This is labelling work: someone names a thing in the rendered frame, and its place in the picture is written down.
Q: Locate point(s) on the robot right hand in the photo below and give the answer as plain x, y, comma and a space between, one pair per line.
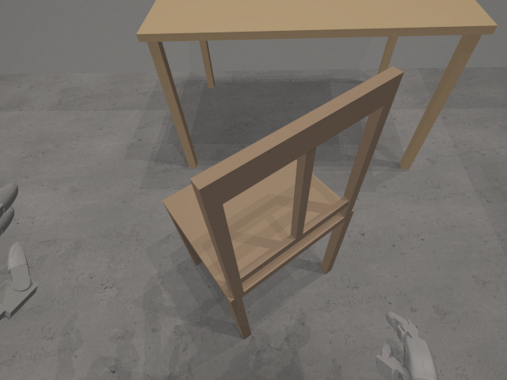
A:
412, 360

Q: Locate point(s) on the robot left hand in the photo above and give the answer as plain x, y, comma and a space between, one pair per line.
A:
14, 293

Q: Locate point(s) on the table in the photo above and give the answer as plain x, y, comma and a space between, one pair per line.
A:
203, 20

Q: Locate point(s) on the chair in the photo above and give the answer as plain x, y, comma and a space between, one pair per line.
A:
251, 214

